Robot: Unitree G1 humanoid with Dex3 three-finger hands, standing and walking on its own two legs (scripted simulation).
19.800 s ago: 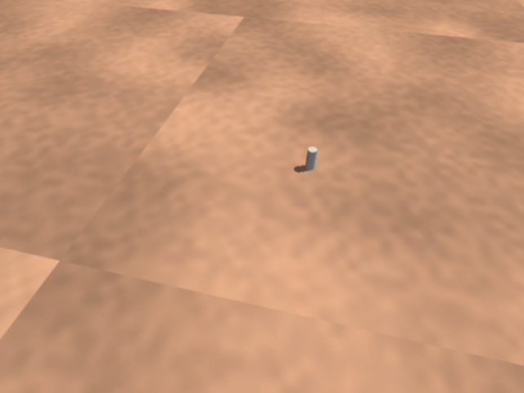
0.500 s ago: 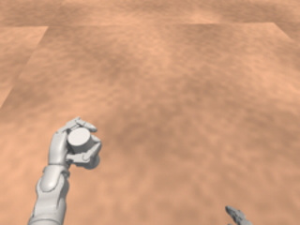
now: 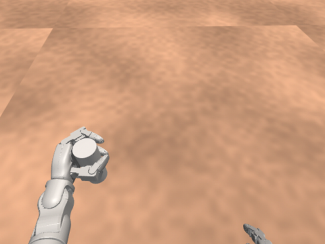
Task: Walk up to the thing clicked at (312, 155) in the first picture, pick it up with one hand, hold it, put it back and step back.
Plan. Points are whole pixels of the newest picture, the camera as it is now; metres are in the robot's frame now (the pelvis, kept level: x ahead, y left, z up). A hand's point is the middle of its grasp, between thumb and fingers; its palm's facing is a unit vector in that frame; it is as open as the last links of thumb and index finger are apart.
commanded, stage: crouch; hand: left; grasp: from the side
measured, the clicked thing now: (91, 162) +0.32 +0.18 +0.03
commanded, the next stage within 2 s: lower in 1.94 s
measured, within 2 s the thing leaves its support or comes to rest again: neither
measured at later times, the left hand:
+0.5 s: hand (100, 176) +0.32 +0.18 -0.05, palm faces +0.04 -1.00 +0.01, open 7.1 cm
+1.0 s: hand (112, 200) +0.33 +0.19 -0.31, palm faces +0.03 -1.00 -0.02, open 7.1 cm
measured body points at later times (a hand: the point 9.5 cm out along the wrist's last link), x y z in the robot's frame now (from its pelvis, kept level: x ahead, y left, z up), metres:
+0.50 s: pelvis -0.02 +0.00 -0.06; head +0.07 +0.01 +0.38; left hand +0.31 +0.23 -0.05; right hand +0.11 -0.27 -0.16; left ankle +0.01 +0.13 -0.70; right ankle +0.02 -0.13 -0.70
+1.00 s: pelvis -0.07 +0.00 -0.27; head +0.12 +0.03 +0.14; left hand +0.33 +0.25 -0.30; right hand +0.08 -0.25 -0.40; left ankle +0.01 +0.13 -0.70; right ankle +0.02 -0.13 -0.70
